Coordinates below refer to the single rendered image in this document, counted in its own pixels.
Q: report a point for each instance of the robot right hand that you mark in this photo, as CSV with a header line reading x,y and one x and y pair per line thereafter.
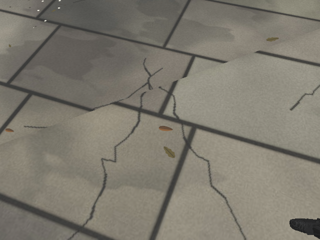
x,y
308,226

